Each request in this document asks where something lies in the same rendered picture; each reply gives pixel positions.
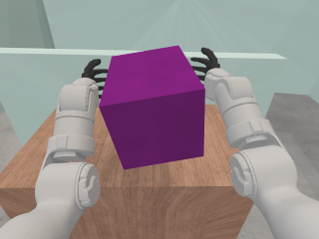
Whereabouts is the left robot hand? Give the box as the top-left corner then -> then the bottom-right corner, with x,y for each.
81,59 -> 108,99

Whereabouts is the left robot forearm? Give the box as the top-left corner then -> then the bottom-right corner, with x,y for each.
35,78 -> 100,203

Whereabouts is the right robot hand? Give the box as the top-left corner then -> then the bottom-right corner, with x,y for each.
190,47 -> 220,81

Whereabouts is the carton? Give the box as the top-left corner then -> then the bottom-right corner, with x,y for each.
99,45 -> 205,170

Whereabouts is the right robot forearm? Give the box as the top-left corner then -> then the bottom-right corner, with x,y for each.
203,68 -> 298,184

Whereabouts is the robot right upper arm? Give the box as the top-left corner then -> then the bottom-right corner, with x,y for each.
230,144 -> 319,239

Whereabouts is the pedestal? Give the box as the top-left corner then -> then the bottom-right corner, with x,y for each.
0,105 -> 254,239

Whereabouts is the robot left upper arm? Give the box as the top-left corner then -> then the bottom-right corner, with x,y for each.
0,161 -> 101,239

